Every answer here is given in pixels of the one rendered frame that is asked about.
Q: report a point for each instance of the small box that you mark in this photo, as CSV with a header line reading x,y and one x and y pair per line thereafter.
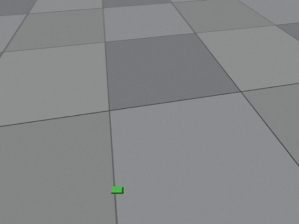
x,y
116,190

